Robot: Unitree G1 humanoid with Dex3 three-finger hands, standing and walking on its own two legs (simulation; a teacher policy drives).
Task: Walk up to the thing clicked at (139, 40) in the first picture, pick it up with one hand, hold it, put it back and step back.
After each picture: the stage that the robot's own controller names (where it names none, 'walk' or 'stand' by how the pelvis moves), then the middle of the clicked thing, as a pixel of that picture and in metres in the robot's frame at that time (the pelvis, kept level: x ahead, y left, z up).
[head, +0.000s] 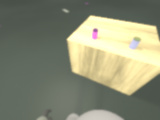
stand; (134, 43) +0.79 -0.40 -0.02
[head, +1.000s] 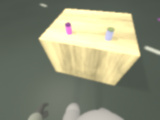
walk; (109, 34) +0.79 -0.12 +0.01
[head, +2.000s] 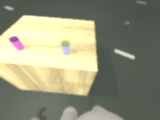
stand; (65, 48) +0.56 +0.24 +0.01
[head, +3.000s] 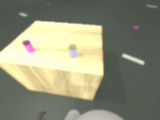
stand; (72, 51) +0.56 +0.20 +0.00
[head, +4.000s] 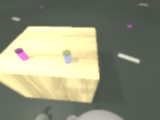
stand; (67, 57) +0.52 +0.22 -0.02
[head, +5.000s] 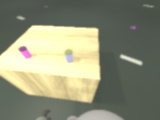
stand; (69, 56) +0.53 +0.22 -0.02
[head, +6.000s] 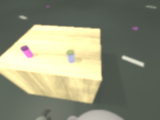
stand; (70, 56) +0.53 +0.20 -0.02
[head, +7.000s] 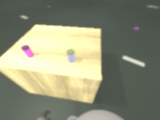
stand; (71, 56) +0.54 +0.20 -0.02
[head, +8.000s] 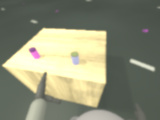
rise first; (75, 58) +0.52 +0.20 -0.02
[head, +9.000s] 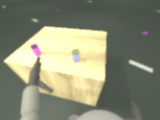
go down; (75, 56) +0.56 +0.18 -0.01
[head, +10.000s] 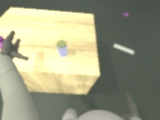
go down; (62, 49) +0.52 +0.19 +0.02
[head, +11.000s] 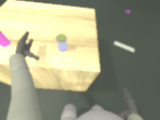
close in; (62, 43) +0.54 +0.19 +0.04
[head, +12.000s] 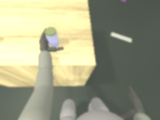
close; (52, 37) +0.55 +0.21 +0.07
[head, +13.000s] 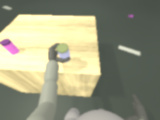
lift; (64, 53) +0.43 +0.17 +0.12
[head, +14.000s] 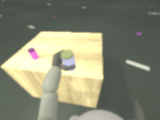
lift; (69, 61) +0.32 +0.15 +0.20
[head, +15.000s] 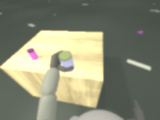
hold; (67, 62) +0.31 +0.16 +0.19
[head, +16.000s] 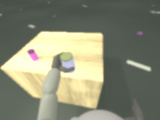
hold; (68, 63) +0.32 +0.15 +0.18
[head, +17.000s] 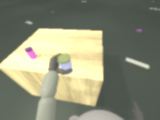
crouch; (65, 64) +0.31 +0.17 +0.16
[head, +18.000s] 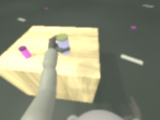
crouch; (63, 44) +0.44 +0.18 +0.20
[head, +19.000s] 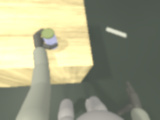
lower; (50, 39) +0.52 +0.19 +0.05
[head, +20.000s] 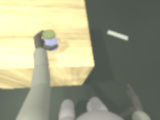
lower; (51, 41) +0.52 +0.20 +0.07
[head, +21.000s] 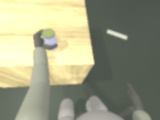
lower; (50, 40) +0.52 +0.19 +0.07
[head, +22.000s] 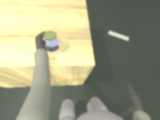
lower; (52, 42) +0.51 +0.19 +0.07
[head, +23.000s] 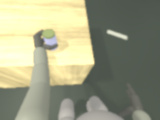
loosen; (50, 40) +0.52 +0.19 +0.07
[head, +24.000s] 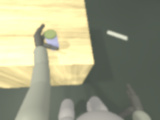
withdraw; (52, 40) +0.52 +0.19 +0.07
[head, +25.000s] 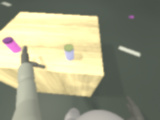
sink last; (69, 52) +0.49 +0.17 +0.03
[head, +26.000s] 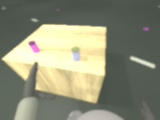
stand; (76, 54) +0.54 +0.18 +0.03
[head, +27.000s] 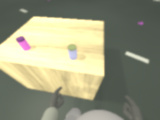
stand; (72, 52) +0.51 +0.18 +0.04
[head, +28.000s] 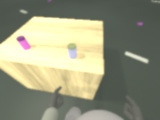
stand; (72, 51) +0.52 +0.18 +0.05
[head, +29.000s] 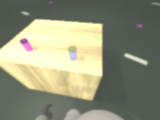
stand; (72, 53) +0.52 +0.18 +0.02
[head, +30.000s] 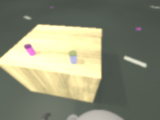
stand; (73, 57) +0.52 +0.19 -0.02
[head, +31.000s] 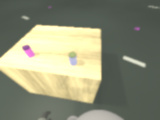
stand; (72, 59) +0.51 +0.18 -0.02
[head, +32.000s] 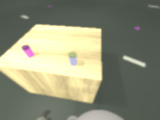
stand; (72, 59) +0.50 +0.18 -0.02
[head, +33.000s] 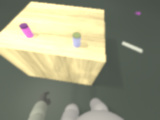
walk; (76, 40) +0.61 +0.14 +0.00
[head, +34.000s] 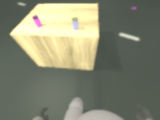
walk; (75, 24) +0.89 +0.24 +0.01
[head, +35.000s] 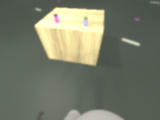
stand; (85, 21) +1.18 +0.16 +0.00
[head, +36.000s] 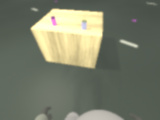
stand; (84, 25) +1.11 +0.15 -0.02
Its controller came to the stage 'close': yes
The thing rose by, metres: 0.21
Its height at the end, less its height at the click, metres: +0.00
